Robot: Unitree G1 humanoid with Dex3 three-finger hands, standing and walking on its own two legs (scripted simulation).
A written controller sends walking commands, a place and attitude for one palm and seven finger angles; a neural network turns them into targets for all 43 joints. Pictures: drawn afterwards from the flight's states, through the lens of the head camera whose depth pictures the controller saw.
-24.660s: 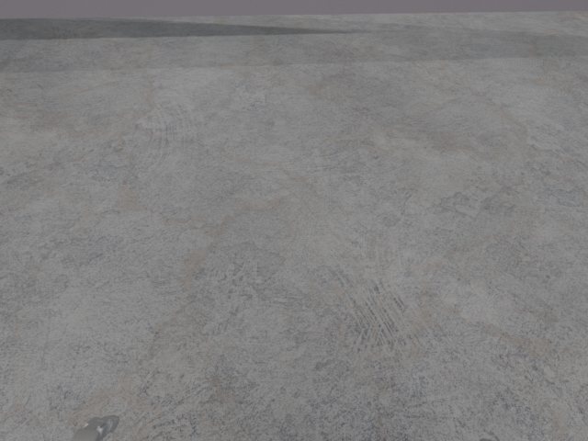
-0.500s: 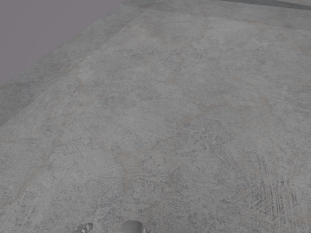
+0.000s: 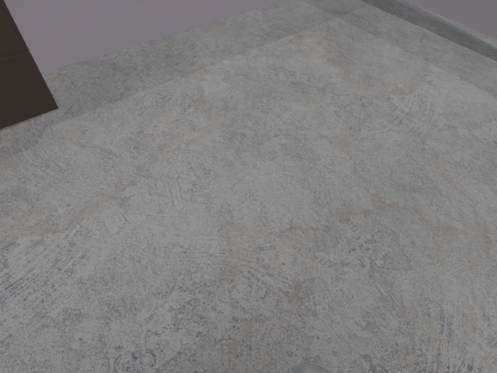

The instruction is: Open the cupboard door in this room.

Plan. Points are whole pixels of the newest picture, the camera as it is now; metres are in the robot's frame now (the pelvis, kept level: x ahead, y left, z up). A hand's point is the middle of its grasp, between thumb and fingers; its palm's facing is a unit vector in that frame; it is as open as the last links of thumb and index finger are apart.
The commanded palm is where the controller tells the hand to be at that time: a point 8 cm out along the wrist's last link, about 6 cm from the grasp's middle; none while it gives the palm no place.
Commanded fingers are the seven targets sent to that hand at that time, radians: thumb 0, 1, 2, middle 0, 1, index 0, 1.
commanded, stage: turn or walk to find it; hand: left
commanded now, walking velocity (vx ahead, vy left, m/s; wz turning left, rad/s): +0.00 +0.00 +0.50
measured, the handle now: out of the picture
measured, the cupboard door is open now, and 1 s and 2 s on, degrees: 0 0 0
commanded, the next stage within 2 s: none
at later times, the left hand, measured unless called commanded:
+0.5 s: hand out of the picture +0.05 +0.15 -0.14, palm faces +0.23 -0.93 -0.29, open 7.3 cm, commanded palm none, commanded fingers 0.00 0.90 0.90 -0.20 -0.30 -0.20 -0.30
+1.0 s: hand out of the picture -0.14 +0.18 -0.19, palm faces +0.55 -0.80 -0.23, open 7.4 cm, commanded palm none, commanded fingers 0.00 0.90 0.90 -0.20 -0.30 -0.20 -0.30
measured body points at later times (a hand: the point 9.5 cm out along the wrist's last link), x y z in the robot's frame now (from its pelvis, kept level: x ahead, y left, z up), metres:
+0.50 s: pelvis -0.01 -0.06 +0.00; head +0.03 -0.09 +0.45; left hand +0.04 +0.20 -0.12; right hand +0.07 -0.31 -0.17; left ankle -0.05 +0.08 -0.66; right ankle +0.00 -0.16 -0.74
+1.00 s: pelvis +0.00 +0.01 -0.01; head +0.00 +0.05 +0.44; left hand -0.17 +0.23 -0.17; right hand +0.23 -0.15 -0.12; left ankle -0.08 +0.08 -0.74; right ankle +0.02 -0.14 -0.68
